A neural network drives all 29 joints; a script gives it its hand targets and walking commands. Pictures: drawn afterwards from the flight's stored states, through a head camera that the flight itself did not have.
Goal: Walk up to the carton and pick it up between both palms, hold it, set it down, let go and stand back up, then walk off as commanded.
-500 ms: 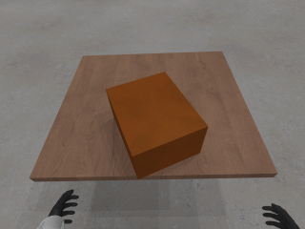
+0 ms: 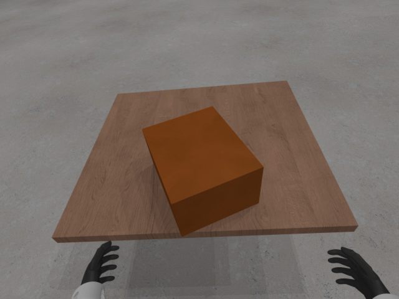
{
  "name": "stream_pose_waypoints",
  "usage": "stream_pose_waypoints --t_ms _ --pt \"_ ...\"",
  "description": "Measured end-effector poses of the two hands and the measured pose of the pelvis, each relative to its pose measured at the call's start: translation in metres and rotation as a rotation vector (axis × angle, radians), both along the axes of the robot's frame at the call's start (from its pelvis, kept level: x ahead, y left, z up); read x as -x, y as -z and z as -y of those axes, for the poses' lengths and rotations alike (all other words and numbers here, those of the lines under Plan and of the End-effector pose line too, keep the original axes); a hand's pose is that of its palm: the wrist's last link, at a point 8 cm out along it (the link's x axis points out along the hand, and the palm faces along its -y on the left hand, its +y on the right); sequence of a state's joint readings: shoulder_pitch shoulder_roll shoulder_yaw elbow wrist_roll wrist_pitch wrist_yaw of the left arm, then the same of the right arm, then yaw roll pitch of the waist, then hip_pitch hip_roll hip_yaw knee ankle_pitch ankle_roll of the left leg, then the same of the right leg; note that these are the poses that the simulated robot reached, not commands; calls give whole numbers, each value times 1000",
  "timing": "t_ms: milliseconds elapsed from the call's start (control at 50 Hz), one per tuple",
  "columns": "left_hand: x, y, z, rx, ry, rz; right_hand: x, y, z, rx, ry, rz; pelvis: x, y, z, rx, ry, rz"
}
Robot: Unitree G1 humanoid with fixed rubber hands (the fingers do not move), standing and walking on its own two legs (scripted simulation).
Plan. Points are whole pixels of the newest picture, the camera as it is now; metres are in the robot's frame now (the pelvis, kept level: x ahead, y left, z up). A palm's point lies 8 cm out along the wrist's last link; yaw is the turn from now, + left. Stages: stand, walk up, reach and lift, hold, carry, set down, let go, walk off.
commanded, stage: reach and lift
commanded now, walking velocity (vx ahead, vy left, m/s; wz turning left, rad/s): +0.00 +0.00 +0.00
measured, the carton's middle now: (198, 165) +0.51 +0.04 -0.05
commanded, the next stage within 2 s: none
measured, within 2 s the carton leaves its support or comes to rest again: neither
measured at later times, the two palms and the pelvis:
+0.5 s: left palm (113, 260) +0.22 +0.20 +0.00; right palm (363, 258) +0.22 -0.29 -0.03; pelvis +0.03 -0.01 +0.01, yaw +0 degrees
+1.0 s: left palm (120, 252) +0.23 +0.18 +0.02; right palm (369, 242) +0.24 -0.30 -0.01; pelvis +0.03 -0.01 +0.01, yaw +0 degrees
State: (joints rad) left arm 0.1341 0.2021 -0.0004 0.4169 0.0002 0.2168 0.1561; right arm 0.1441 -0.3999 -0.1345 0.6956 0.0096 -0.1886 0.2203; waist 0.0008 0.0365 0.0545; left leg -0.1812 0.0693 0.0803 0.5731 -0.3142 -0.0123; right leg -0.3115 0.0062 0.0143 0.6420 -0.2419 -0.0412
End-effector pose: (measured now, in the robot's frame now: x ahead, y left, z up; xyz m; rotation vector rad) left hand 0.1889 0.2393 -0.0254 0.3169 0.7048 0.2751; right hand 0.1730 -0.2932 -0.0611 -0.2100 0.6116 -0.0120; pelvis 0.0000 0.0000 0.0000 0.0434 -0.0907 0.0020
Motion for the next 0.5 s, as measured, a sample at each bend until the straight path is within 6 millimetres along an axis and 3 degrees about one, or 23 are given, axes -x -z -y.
stream_pose_waypoints --t_ms 220,500 --pt "-16 -7 28 43 -10 88 -19 -16 6 -44 -14 40 -9 -4 11 -10 -3 -22" --pt "-34 -21 38 74 -37 213 -47 -29 -4 -94 -63 121 -28 -6 9 -4 -7 -55"
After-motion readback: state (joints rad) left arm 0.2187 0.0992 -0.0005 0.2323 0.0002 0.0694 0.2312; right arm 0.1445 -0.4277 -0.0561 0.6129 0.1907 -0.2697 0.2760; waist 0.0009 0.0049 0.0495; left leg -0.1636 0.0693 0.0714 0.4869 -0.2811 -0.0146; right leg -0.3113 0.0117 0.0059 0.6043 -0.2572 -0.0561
